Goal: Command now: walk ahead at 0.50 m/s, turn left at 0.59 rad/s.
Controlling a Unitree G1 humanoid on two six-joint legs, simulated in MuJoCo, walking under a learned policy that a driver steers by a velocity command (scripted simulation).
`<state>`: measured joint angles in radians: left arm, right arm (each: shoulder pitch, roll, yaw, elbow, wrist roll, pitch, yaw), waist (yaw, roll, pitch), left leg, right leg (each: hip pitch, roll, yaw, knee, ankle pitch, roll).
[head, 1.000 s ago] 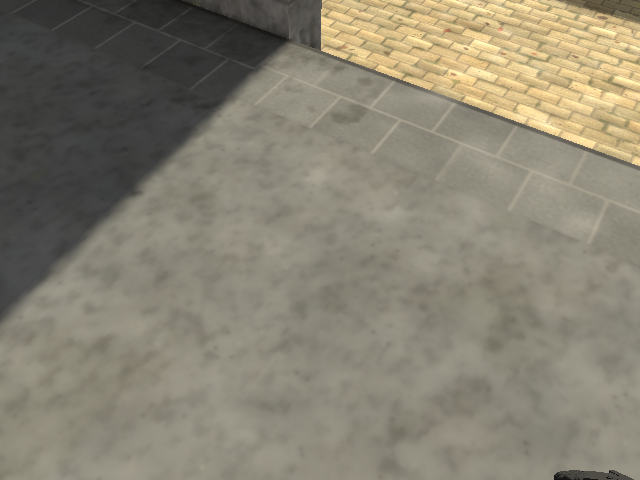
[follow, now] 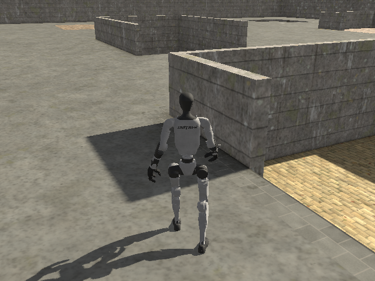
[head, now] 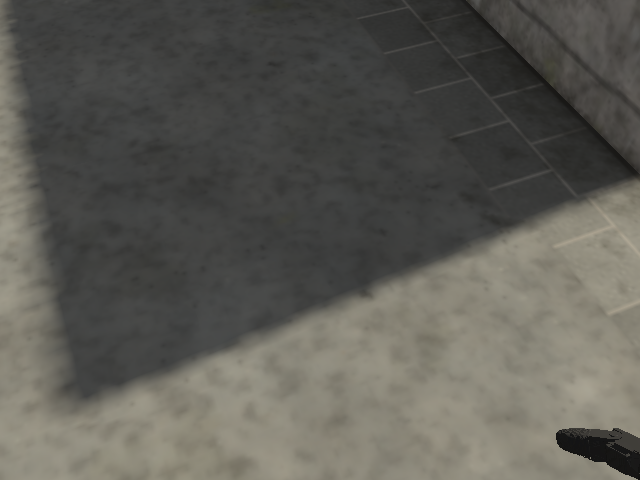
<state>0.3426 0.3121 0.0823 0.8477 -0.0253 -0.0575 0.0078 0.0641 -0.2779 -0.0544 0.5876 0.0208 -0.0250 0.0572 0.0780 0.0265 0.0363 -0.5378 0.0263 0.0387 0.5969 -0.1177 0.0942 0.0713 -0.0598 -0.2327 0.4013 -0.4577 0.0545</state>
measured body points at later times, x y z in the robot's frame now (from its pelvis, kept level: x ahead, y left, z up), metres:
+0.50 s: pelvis +0.29 +0.00 +0.01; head +0.31 +0.02 +0.45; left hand +0.45 +0.30 -0.06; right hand +0.40 -0.27 -0.10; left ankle +0.13 +0.09 -0.72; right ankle +0.43 -0.08 -0.72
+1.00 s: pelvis +0.51 +0.12 +0.00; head +0.54 +0.15 +0.45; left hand +0.35 +0.37 -0.12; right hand +0.84 +0.06 -0.06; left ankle +0.57 +0.28 -0.71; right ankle +0.43 -0.08 -0.72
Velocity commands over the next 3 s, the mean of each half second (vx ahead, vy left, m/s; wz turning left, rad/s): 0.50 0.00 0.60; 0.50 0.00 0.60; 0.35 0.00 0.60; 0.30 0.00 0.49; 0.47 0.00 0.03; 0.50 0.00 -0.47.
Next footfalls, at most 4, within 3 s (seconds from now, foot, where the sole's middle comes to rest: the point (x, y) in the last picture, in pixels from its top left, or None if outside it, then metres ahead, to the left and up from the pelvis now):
0.48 right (387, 472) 0.47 -0.07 -0.75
1.02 left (215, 394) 0.60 0.30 -0.75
1.48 right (218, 274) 0.90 0.35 -0.75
1.92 left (154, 363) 0.66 0.45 -0.75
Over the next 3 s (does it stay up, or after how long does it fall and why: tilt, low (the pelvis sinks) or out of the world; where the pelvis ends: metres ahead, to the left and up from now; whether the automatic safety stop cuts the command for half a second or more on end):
stays up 0.96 0.90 0.02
